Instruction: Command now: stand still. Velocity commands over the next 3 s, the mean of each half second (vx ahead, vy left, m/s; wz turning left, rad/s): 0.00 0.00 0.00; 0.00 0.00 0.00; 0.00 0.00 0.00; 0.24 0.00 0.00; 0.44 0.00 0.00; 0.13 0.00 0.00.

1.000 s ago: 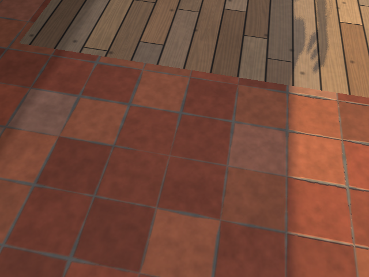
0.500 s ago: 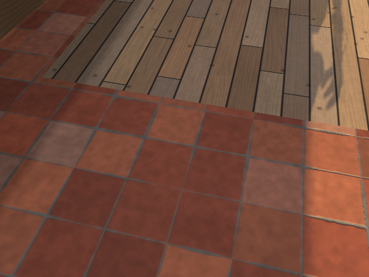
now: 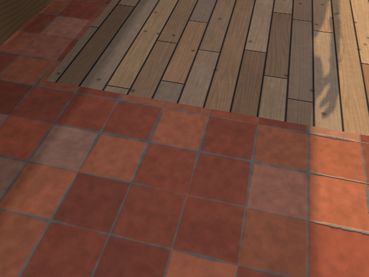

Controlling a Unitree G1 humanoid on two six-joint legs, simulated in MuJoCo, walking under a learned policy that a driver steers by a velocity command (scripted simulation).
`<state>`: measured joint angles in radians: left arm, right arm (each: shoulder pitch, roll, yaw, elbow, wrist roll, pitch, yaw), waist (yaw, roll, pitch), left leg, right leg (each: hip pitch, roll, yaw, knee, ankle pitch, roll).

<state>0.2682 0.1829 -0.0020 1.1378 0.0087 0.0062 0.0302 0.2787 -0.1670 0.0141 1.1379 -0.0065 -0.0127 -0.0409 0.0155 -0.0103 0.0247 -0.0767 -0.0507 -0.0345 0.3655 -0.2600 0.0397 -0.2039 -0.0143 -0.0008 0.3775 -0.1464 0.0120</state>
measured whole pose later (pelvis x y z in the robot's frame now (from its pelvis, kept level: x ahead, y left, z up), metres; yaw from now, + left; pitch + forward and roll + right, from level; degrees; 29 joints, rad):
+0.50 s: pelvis +0.01 +0.01 +0.00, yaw +0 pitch -1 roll +0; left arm 0.28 0.16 0.00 1.17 0.01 0.01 0.04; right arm 0.33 -0.14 0.02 1.14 -0.01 -0.02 -0.05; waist 0.01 -0.01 0.03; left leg -0.06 -0.05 -0.03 0.37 -0.29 0.05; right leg -0.20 -0.02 0.00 0.40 -0.18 0.02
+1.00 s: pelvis +0.02 +0.01 +0.00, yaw +0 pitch -1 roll +0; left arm 0.29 0.14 0.00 1.18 0.01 0.01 0.04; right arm 0.36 -0.13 0.01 1.13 -0.01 -0.02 -0.05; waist 0.01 -0.01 0.03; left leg -0.06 -0.05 -0.03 0.38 -0.30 0.05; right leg -0.19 -0.02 0.00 0.41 -0.19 0.03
